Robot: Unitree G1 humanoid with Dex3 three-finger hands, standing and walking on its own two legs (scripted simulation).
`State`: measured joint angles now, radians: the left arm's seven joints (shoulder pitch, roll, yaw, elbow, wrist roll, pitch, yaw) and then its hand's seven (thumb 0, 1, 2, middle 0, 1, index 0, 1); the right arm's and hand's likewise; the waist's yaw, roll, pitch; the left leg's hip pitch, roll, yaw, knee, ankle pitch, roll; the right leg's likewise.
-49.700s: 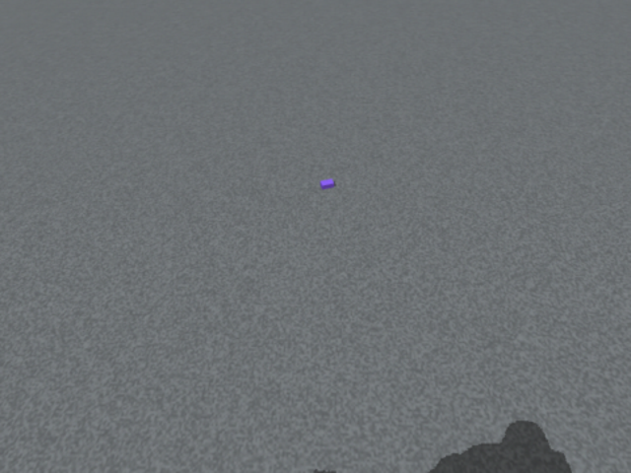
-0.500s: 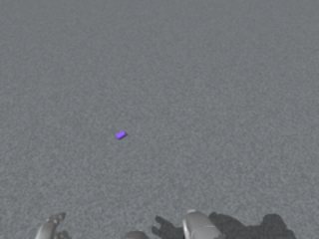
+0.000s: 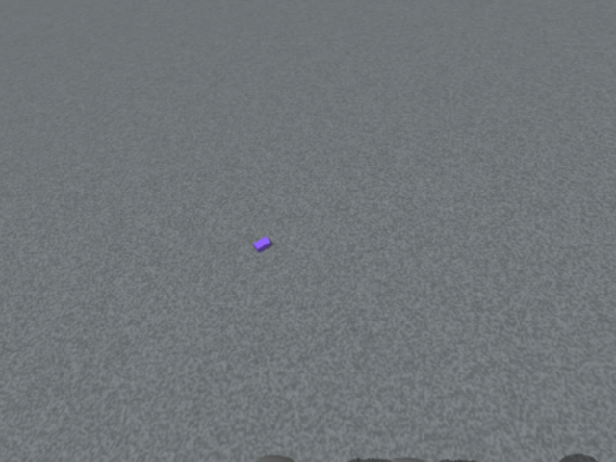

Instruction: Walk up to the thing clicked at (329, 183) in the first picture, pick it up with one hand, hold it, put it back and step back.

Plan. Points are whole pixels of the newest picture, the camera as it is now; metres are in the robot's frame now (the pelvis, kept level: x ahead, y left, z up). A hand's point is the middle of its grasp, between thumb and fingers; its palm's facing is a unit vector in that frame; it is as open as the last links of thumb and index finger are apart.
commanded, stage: step back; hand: left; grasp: from above
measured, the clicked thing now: (262, 244) +0.98 +0.29 -0.75
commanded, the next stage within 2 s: stand in 0.92 s
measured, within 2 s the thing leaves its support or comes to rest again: neither
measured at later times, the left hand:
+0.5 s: hand out of the picture +0.05 +0.27 -0.14, palm faces +0.01 -0.94 -0.34, open 7.4 cm
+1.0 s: hand out of the picture +0.13 +0.27 -0.13, palm faces -0.01 -0.94 -0.35, open 7.4 cm
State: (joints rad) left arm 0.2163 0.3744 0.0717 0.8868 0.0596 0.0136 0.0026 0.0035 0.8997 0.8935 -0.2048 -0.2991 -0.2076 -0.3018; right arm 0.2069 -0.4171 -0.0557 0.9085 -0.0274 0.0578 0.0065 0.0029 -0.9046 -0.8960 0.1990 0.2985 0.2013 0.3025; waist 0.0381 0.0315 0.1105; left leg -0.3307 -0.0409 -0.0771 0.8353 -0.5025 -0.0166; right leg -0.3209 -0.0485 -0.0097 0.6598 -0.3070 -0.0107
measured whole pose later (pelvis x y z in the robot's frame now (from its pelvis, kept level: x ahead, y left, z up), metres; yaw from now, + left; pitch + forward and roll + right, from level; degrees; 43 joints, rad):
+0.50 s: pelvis -0.01 +0.01 +0.00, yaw +1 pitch -2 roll +1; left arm 0.20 0.34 0.03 0.99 0.03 -0.01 -0.02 0.00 0.90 0.89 -0.20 -0.30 -0.21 -0.30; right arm 0.20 -0.38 -0.05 1.02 -0.04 -0.02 0.01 0.00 -0.91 -0.90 0.20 0.30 0.20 0.30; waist 0.03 0.00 0.05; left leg -0.23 -0.03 -0.01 0.57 -0.28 0.01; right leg -0.26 -0.03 0.01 0.60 -0.30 0.01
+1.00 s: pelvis +0.02 +0.01 +0.02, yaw +0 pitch -2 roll +0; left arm 0.06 0.35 0.01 1.06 0.01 -0.02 0.00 0.00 0.91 0.89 -0.20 -0.30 -0.20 -0.30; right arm 0.06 -0.34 -0.02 1.07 -0.01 -0.01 0.00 0.00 -0.90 -0.90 0.20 0.30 0.20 0.30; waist 0.00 0.00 0.07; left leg -0.13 -0.01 0.00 0.44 -0.27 0.01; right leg -0.15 -0.02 0.02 0.44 -0.26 0.02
